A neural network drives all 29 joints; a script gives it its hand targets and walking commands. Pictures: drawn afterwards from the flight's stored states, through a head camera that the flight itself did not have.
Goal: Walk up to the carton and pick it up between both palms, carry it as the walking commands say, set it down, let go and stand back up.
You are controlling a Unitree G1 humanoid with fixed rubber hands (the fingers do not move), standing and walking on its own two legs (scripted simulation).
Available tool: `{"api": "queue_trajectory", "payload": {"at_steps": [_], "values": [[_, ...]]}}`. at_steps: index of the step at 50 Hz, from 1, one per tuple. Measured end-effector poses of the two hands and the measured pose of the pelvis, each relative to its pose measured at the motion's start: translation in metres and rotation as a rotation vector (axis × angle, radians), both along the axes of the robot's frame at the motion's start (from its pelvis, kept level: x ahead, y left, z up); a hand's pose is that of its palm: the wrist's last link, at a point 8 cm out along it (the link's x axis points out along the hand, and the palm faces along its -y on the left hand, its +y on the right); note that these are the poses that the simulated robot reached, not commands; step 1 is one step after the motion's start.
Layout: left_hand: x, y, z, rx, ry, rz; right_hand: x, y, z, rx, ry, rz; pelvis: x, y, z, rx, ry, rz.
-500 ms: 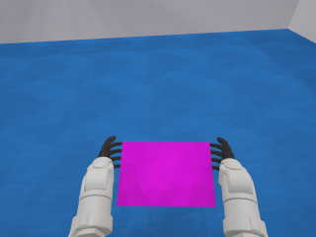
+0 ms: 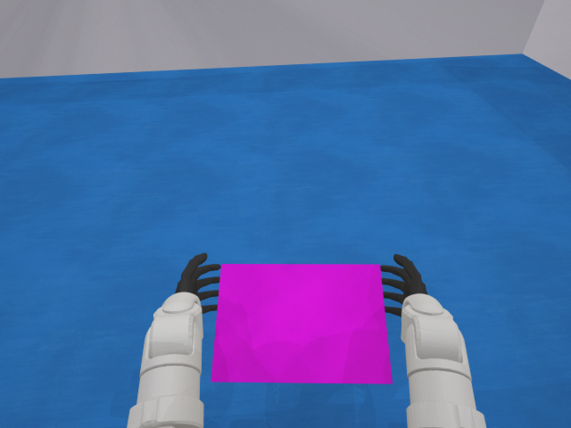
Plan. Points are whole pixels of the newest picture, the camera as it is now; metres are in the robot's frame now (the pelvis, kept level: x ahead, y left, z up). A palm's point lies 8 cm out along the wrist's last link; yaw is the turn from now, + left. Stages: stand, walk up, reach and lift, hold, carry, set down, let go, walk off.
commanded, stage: set down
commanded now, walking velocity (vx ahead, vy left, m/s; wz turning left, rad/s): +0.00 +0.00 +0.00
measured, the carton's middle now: (299, 327) +0.30 -0.02 -0.05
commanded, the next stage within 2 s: none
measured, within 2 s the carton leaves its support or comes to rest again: neither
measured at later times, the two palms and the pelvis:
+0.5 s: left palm (197, 319) +0.31 +0.15 -0.02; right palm (401, 321) +0.29 -0.18 -0.02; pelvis +0.01 +0.00 -0.01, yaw +0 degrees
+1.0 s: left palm (203, 336) +0.33 +0.16 -0.11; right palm (382, 331) +0.32 -0.17 -0.11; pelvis -0.05 +0.00 -0.07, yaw +0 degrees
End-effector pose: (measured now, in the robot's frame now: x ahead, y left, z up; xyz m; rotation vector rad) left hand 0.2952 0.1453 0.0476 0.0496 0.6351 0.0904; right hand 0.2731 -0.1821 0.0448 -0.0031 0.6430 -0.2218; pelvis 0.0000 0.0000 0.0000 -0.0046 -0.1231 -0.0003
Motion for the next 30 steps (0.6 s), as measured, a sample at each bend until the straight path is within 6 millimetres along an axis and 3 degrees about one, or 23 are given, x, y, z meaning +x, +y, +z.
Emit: {"api": "queue_trajectory", "payload": {"at_steps": [8,17,30], "values": [[0.007,0.004,-0.013,-0.001,0.024,0.008,0.015,0.003,-0.014,-0.007,0.028,0.021,0.01,-0.001,-0.001,-0.005,0.024,0.006],[0.012,0.001,-0.041,0.011,0.069,-0.019,0.013,-0.001,-0.043,-0.004,0.075,0.011,0.016,0.001,-0.003,-0.003,0.088,0.0],[0.015,0.003,-0.087,-0.006,0.082,0.015,0.017,0.002,-0.084,0.011,0.083,0.0,-0.004,0.005,-0.017,0.002,0.241,-0.004]]}}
